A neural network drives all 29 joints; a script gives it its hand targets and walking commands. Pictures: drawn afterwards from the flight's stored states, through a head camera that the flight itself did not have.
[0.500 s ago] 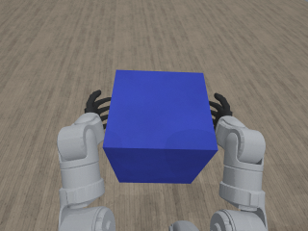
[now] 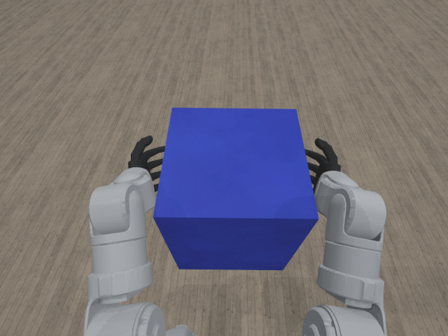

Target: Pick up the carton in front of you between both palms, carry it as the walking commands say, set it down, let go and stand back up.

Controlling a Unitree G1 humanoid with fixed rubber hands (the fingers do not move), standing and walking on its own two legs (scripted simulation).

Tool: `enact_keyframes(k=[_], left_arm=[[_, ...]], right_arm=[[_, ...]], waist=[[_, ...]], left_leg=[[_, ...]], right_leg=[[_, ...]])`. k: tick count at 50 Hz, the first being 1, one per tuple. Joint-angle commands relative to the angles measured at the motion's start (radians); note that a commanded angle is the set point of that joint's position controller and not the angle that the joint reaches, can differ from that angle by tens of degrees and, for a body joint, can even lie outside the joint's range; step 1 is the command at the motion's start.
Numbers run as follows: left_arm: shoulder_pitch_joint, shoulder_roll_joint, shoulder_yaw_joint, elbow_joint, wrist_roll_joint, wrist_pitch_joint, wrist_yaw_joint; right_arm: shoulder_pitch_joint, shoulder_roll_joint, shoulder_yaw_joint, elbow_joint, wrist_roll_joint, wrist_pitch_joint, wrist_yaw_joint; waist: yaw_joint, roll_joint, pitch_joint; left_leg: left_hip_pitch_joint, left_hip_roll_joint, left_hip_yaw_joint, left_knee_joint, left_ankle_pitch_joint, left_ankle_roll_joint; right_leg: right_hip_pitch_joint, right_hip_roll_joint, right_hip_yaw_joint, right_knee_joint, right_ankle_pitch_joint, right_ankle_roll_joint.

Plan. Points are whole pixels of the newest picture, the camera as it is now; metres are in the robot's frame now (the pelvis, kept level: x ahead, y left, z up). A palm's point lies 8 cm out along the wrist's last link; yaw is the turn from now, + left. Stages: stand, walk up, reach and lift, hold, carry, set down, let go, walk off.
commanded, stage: carry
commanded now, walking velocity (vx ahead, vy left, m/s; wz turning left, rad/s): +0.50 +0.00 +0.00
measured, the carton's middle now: (232, 196) +0.36 +0.01 +0.06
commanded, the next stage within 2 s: none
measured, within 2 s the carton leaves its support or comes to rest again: neither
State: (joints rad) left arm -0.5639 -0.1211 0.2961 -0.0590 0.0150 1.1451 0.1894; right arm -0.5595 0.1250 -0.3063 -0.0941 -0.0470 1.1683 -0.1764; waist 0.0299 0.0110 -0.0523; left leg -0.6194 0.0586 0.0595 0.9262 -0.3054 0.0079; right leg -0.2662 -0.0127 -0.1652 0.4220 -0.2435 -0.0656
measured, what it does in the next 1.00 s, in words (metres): walks ahead: left foot, then right foot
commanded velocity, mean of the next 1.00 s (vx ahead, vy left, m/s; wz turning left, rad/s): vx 0.50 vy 0.00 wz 0.00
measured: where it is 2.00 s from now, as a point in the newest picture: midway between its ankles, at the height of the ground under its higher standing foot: (234, 147)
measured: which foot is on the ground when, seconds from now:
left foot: up 0.00-0.16, down 0.18-0.66, up 0.68-1.00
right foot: down 0.00-0.18, up 0.20-0.60, down 0.62-1.00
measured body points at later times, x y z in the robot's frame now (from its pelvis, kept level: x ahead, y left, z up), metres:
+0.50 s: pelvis +0.34 +0.02 +0.01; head +0.34 +0.03 +0.46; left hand +0.63 +0.16 +0.09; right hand +0.61 -0.14 +0.10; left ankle +0.25 +0.11 -0.74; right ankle +0.45 -0.13 -0.70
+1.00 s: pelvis +0.68 -0.02 +0.01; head +0.64 -0.03 +0.45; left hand +0.92 +0.13 +0.10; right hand +0.92 -0.18 +0.10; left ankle +0.82 +0.13 -0.70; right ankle +0.59 -0.10 -0.74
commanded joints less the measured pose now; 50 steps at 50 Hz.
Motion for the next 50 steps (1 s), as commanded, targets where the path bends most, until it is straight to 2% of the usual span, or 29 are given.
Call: enact_keyframes(k=[1, 4, 6, 8, 9, 10, 11, 12, 13, 14, 15, 16, 18, 21, 27, 29, 31, 32, 33, 34, 35, 36, 37, 38, 39, 40, 42, 46, 50], left_arm=[[-0.522, -0.798, -0.626, -0.001, -0.182, -0.011, -0.088], [-0.487, -0.802, -0.625, -0.004, -0.147, -0.03, -0.09], [-0.446, -0.804, -0.638, -0.019, -0.135, -0.038, -0.088], [-0.397, -0.811, -0.666, -0.047, -0.14, -0.039, -0.089], [-0.364, -0.806, -0.678, -0.062, -0.141, -0.035, -0.09], [-0.33, -0.811, -0.687, -0.084, -0.148, -0.027, -0.094], [-0.317, -0.826, -0.71, -0.123, -0.164, -0.022, -0.1], [-0.318, -0.851, -0.739, -0.164, -0.184, -0.02, -0.105], [-0.285, -0.888, -0.756, -0.176, -0.192, -0.02, -0.115], [-0.247, -0.921, -0.781, -0.204, -0.198, -0.027, -0.127], [-0.207, -0.941, -0.798, -0.229, -0.201, -0.034, -0.136], [-0.175, -0.957, -0.821, -0.271, -0.206, -0.041, -0.142], [-0.085, -0.987, -0.849, -0.329, -0.214, -0.046, -0.149], [0.063, -0.941, -0.848, -0.397, -0.201, -0.038, -0.143], [0.19, -0.807, -0.856, -0.5, -0.204, 0.031, -0.139], [0.183, -0.762, -0.849, -0.513, -0.212, 0.052, -0.139], [0.204, -0.723, -0.828, -0.501, -0.215, 0.067, -0.136], [0.211, -0.704, -0.815, -0.501, -0.214, 0.074, -0.134], [0.194, -0.685, -0.809, -0.487, -0.211, 0.077, -0.133], [0.209, -0.712, -0.815, -0.471, -0.225, 0.079, -0.137], [0.186, -0.743, -0.826, -0.5, -0.239, 0.076, -0.145], [0.177, -0.784, -0.838, -0.507, -0.245, 0.069, -0.155], [0.164, -0.816, -0.852, -0.509, -0.251, 0.062, -0.163], [0.15, -0.838, -0.864, -0.504, -0.256, 0.055, -0.171], [0.153, -0.847, -0.869, -0.495, -0.256, 0.049, -0.177], [0.169, -0.842, -0.867, -0.485, -0.254, 0.043, -0.183], [0.188, -0.823, -0.867, -0.48, -0.253, 0.036, -0.191], [0.2, -0.761, -0.858, -0.5, -0.245, 0.034, -0.183], [0.232, -0.707, -0.829, -0.517, -0.227, 0.051, -0.16]], right_arm=[[-0.5, 0.78, 0.625, 0.044, 0.146, -0.026, 0.05], [-0.496, 0.814, 0.654, 0.039, 0.163, -0.048, 0.068], [-0.47, 0.824, 0.67, 0.021, 0.175, -0.057, 0.076], [-0.409, 0.824, 0.679, 0.002, 0.183, -0.06, 0.081], [-0.352, 0.823, 0.68, 0.004, 0.182, -0.058, 0.083], [-0.304, 0.803, 0.678, -0.015, 0.176, -0.058, 0.085], [-0.292, 0.811, 0.698, -0.034, 0.175, -0.056, 0.085], [-0.251, 0.846, 0.72, -0.076, 0.196, -0.053, 0.093], [-0.23, 0.865, 0.738, -0.127, 0.206, -0.056, 0.104], [-0.22, 0.892, 0.769, -0.182, 0.218, -0.061, 0.117], [-0.21, 0.929, 0.802, -0.227, 0.233, -0.068, 0.129], [-0.177, 0.966, 0.823, -0.254, 0.248, -0.072, 0.14], [-0.088, 0.961, 0.825, -0.312, 0.263, -0.072, 0.151], [0.044, 0.909, 0.842, -0.386, 0.268, -0.052, 0.162], [0.202, 0.767, 0.844, -0.458, 0.253, 0.012, 0.16], [0.195, 0.721, 0.84, -0.475, 0.248, 0.032, 0.156], [0.191, 0.678, 0.837, -0.487, 0.248, 0.05, 0.148], [0.186, 0.655, 0.834, -0.486, 0.249, 0.057, 0.142], [0.169, 0.652, 0.844, -0.511, 0.259, 0.067, 0.139], [0.154, 0.655, 0.857, -0.523, 0.267, 0.071, 0.14], [0.143, 0.691, 0.873, -0.518, 0.277, 0.067, 0.144], [0.144, 0.736, 0.878, -0.507, 0.282, 0.062, 0.153], [0.153, 0.778, 0.881, -0.489, 0.276, 0.054, 0.16], [0.169, 0.806, 0.88, -0.469, 0.265, 0.045, 0.165], [0.183, 0.818, 0.878, -0.457, 0.251, 0.035, 0.166], [0.201, 0.821, 0.876, -0.444, 0.237, 0.027, 0.165], [0.22, 0.816, 0.874, -0.435, 0.217, 0.015, 0.159], [0.218, 0.772, 0.873, -0.452, 0.216, 0.014, 0.144], [0.217, 0.719, 0.869, -0.492, 0.231, 0.035, 0.128]], waist=[[-0.004, -0.136, -0.32], [0.008, -0.153, -0.283], [0.003, -0.162, -0.275], [-0.032, -0.123, -0.321], [-0.046, -0.085, -0.386], [-0.067, 0.097, -0.475], [-0.056, 0.301, -0.472], [-0.058, 0.25, -0.433], [-0.062, 0.151, -0.413], [-0.057, 0.049, -0.395], [-0.051, 0.029, -0.379], [-0.048, 0.053, -0.38], [-0.048, 0.094, -0.358], [-0.048, 0.112, -0.308], [-0.056, 0.149, -0.152], [-0.048, 0.159, -0.129], [-0.021, 0.121, -0.179], [-0.001, 0.057, -0.234], [0.004, -0.22, -0.306], [-0.007, -0.326, -0.301], [-0.008, -0.225, -0.293], [-0.011, -0.118, -0.301], [-0.019, -0.04, -0.274], [-0.023, -0.043, -0.259], [-0.023, -0.079, -0.254], [-0.021, -0.109, -0.241], [-0.022, -0.129, -0.201], [-0.022, -0.122, -0.127], [-0.015, -0.135, -0.078]], left_leg=[[-0.001, -0.005, 0.042, -0.241, 0.105, -0.01], [0.064, -0.041, 0.099, -0.389, 0.217, -0.003], [0.122, -0.049, 0.121, -0.453, 0.222, 0.013], [0.362, -0.082, 0.18, -0.541, 0.225, 0.03], [0.585, -0.032, 0.118, -0.514, 0.176, 0.046], [0.792, 0.195, -0.259, -0.56, 0.046, 0.134], [0.978, 0.358, -0.586, -0.639, 0.12, 0.246], [0.978, 0.362, -0.559, -0.634, 0.216, 0.258], [0.937, 0.333, -0.463, -0.611, 0.355, 0.235], [0.882, 0.318, -0.375, -0.614, 0.42, 0.203], [0.817, 0.297, -0.296, -0.649, 0.413, 0.166], [0.79, 0.276, -0.23, -0.679, 0.392, 0.139], [0.754, 0.25, -0.158, -0.718, 0.374, 0.139], [0.764, 0.202, -0.063, -0.725, 0.428, 0.129], [0.734, 0.169, 0.047, -0.721, 0.543, 0.09], [0.696, 0.17, 0.083, -0.656, 0.639, 0.066], [0.58, 0.125, 0.169, -0.419, 0.691, 0.027], [0.418, 0.1, 0.161, -0.224, 0.535, 0.005], [0.116, -0.012, 0.127, 0.122, 0.282, -0.041], [-0.036, -0.084, 0.028, 0.333, -0.146, -0.037], [-0.066, -0.01, -0.066, 0.436, -0.145, -0.001], [-0.051, 0.036, -0.082, 0.427, -0.091, 0.015], [-0.017, 0.077, -0.09, 0.346, -0.028, 0.017], [0.018, 0.096, -0.081, 0.262, 0.018, 0.013], [0.048, 0.086, -0.05, 0.204, 0.054, 0.006], [0.057, 0.08, -0.027, 0.141, 0.071, -0.002], [0.032, 0.078, 0.008, 0.009, 0.114, -0.021], [-0.024, 0.067, 0.061, -0.235, 0.238, -0.03], [-0.02, 0.044, 0.101, -0.36, 0.316, -0.019]], right_leg=[[0.327, -0.224, 0.179, -0.145, 0.338, -0.097], [0.347, -0.204, 0.124, -0.139, 0.411, -0.067], [0.371, -0.203, 0.108, -0.096, 0.461, -0.048], [0.309, -0.176, 0.031, 0.08, 0.58, -0.004], [0.18, -0.157, -0.001, 0.227, 0.499, 0.038], [-0.048, -0.088, -0.003, 0.504, 0.25, 0.082], [-0.371, 0.041, 0.056, 0.683, -0.201, 0.094], [-0.488, 0.001, 0.136, 0.798, -0.253, 0.072], [-0.501, -0.036, 0.155, 0.805, -0.218, 0.063], [-0.488, -0.074, 0.168, 0.756, -0.154, 0.063], [-0.444, -0.097, 0.169, 0.676, -0.106, 0.068], [-0.399, -0.098, 0.158, 0.603, -0.08, 0.076], [-0.366, -0.083, 0.116, 0.494, -0.062, 0.091], [-0.38, -0.073, 0.06, 0.312, 0.033, 0.104], [-0.303, -0.036, -0.039, 0.084, 0.208, 0.071], [-0.19, -0.02, -0.069, 0.06, 0.203, 0.049], [0.082, 0.045, -0.135, 0.032, 0.105, 0.042], [0.281, -0.044, -0.017, 0.033, 0.008, 0.031], [0.485, -0.326, 0.493, -0.091, -0.202, -0.106], [0.505, -0.425, 0.73, -0.239, -0.04, -0.172], [0.451, -0.417, 0.606, -0.2, 0.11, -0.167], [0.384, -0.388, 0.5, -0.176, 0.17, -0.142], [0.293, -0.358, 0.408, -0.191, 0.154, -0.102], [0.229, -0.331, 0.331, -0.222, 0.08, -0.062], [0.189, -0.307, 0.272, -0.249, 0.016, -0.041], [0.163, -0.292, 0.233, -0.276, -0.034, -0.034], [0.154, -0.283, 0.186, -0.331, -0.07, -0.044], [0.213, -0.253, 0.105, -0.347, 0.028, -0.05], [0.27, -0.236, 0.046, -0.325, 0.159, -0.044]])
